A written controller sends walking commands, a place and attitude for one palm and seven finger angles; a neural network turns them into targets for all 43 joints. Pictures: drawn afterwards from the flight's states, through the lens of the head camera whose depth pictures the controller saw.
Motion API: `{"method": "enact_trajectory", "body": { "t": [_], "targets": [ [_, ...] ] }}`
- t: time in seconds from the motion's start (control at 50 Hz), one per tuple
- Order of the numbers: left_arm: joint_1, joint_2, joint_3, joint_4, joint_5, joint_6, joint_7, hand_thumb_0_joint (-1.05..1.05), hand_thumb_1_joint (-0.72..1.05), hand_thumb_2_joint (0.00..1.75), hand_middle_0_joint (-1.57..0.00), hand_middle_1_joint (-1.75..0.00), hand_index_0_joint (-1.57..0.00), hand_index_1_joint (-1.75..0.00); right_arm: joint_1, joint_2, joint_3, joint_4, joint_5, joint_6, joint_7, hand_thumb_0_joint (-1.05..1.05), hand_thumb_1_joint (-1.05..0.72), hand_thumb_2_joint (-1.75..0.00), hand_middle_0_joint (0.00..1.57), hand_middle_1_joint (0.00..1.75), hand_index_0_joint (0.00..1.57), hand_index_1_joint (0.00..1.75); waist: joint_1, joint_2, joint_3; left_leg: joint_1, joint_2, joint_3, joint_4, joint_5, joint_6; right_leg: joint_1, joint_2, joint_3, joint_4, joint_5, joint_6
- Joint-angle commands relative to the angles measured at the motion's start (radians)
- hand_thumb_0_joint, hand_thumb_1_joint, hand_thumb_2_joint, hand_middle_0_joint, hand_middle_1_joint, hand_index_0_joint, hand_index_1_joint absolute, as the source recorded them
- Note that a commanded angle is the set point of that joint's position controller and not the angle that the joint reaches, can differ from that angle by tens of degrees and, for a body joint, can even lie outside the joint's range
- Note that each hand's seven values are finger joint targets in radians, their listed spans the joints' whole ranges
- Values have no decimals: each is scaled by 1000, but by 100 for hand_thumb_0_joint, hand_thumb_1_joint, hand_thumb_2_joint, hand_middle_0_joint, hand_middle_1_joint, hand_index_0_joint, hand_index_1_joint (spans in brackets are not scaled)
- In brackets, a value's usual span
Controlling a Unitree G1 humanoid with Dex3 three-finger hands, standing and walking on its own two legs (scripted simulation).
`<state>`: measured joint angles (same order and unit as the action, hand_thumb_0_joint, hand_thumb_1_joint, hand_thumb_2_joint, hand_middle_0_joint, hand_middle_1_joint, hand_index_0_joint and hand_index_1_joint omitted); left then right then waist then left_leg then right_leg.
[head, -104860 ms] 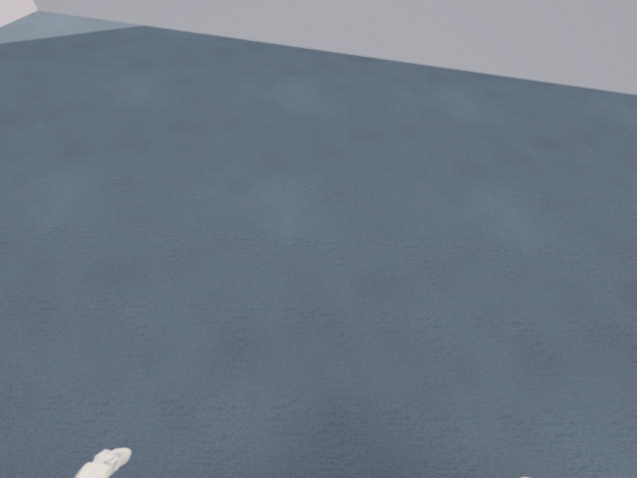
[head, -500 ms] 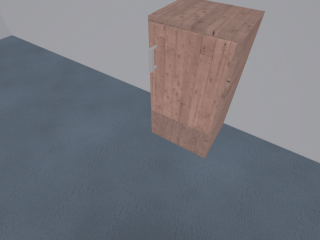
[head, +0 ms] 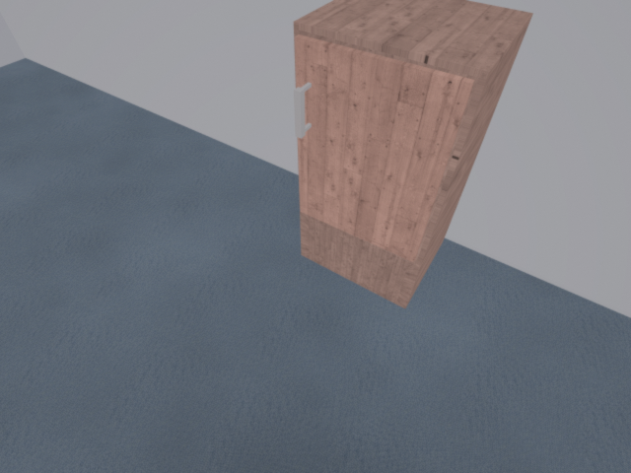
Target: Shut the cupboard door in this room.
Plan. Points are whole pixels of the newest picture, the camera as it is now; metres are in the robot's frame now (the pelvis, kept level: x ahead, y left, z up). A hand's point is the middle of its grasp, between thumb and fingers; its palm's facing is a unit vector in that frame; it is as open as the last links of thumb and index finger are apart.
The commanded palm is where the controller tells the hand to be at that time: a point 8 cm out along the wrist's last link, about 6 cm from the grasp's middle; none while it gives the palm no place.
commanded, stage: look to check the result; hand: left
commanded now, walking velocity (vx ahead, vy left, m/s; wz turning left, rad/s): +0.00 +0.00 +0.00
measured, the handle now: (303, 110) +0.98 +0.08 -0.06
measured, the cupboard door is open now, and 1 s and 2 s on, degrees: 1 1 1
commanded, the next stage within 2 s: walk to a spot facing it in 0.26 s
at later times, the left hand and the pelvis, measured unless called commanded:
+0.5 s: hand out of the picture +0.07 +0.22 -0.16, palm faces +0.01 -0.95 -0.30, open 7.4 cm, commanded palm none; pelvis +0.01 -0.01 +0.00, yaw +1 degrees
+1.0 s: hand out of the picture +0.00 +0.26 -0.18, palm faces +0.29 -0.93 -0.23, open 7.4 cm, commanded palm none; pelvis -0.01 +0.04 -0.01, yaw +17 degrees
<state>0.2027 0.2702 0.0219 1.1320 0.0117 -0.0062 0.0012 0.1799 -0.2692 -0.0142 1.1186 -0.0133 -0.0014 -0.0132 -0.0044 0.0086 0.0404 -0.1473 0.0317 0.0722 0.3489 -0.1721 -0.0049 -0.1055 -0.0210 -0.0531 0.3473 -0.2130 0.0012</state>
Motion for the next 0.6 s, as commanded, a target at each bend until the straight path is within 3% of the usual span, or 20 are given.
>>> {"method": "enact_trajectory", "body": {
  "t": [0.0, 0.22, 0.38, 0.46, 0.5, 0.54, 0.58],
  "targets": [
    [-10, 177, 28, -47, 2, -20, 12, 0, 90, 90, -20, -30, -20, -30, -16, -185, -30, -55, 0, -18, -12, 0, -90, -90, 20, 30, 20, 30, 0, -14, -32, 38, 100, -106, -60, 105, 24, -36, -102, 93, -78, 121, -41],
    [-31, 206, 31, -56, 3, -27, 13, 0, 90, 90, -20, -30, -20, -30, -43, -206, -30, -60, 0, -18, -9, 0, -90, -90, 20, 30, 20, 30, 0, -21, -54, 63, 103, -106, -55, 163, 22, -7, -111, 90, -80, 215, -44],
    [-49, 215, 31, -61, 1, -25, 12, 0, 90, 90, -20, -30, -20, -30, -60, -212, -28, -64, -2, -16, -7, 0, -90, -90, 20, 30, 20, 30, 1, -4, -29, 48, 100, -108, -57, 158, 15, -3, -116, 85, -84, 210, -42],
    [11, 130, 22, -60, -1, 1, 25, 0, 90, 90, -20, -30, -20, -30, -11, -102, -8, -66, -2, 9, -2, 0, -90, -90, 20, 30, 20, 30, 7, -7, -34, -14, 83, -98, 14, 214, -2, 12, -140, 41, -1, 249, -24],
    [29, 150, 36, -76, 0, 10, 27, 0, 90, 90, -20, -30, -20, -30, -9, -106, -16, -82, -1, 19, 0, 0, -90, -90, 20, 30, 20, 30, 14, -22, -35, -67, 62, -91, 79, 203, -8, 26, -169, 44, 25, 270, -42],
    [51, 169, 52, -94, 4, 15, 31, 0, 90, 90, -20, -30, -20, -30, -7, -95, -25, -101, -1, 26, 1, 0, -90, -90, 20, 30, 20, 30, 25, -95, -46, -132, 27, -65, 197, 140, -14, 51, -236, 68, 26, 325, -89],
    [68, 178, 64, -116, 11, 17, 35, 0, 90, 90, -20, -30, -20, -30, -20, -79, -37, -133, -3, 40, 0, 0, -90, -90, 20, 30, 20, 30, 41, -182, -7, -245, -4, -43, 446, -259, -20, 51, -340, 110, 0, 442, -178]
  ]
}}
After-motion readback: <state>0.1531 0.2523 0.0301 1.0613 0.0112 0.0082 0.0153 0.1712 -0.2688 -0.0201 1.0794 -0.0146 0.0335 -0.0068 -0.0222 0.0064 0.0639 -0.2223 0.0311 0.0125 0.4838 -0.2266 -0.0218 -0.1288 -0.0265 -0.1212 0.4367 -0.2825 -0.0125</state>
